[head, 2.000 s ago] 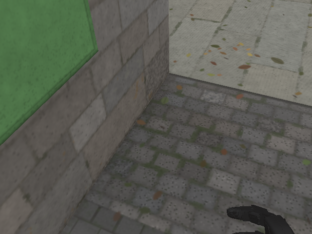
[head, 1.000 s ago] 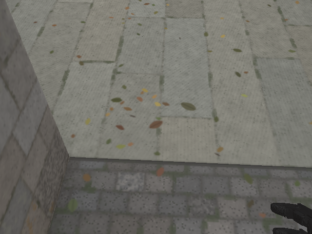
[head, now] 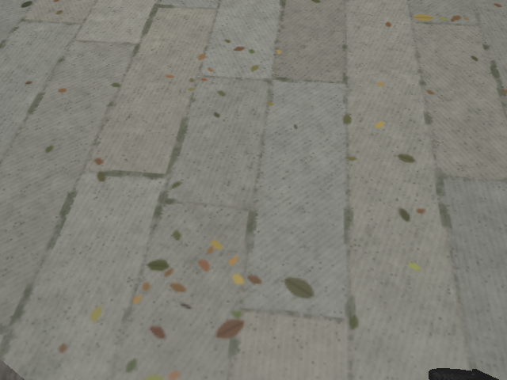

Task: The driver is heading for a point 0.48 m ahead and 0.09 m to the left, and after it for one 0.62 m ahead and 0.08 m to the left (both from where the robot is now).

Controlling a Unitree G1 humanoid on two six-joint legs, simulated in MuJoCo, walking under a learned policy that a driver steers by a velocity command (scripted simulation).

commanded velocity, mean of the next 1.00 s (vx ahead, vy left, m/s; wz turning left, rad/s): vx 0.43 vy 0.00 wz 0.35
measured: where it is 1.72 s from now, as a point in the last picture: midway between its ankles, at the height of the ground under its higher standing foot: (243, 335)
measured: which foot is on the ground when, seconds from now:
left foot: up 0.00-0.02, down 0.04-0.52, up 0.54-0.94, down 0.96-1.00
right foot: down 0.00-0.06, up 0.08-0.48, down 0.50-0.98, up 1.00-1.00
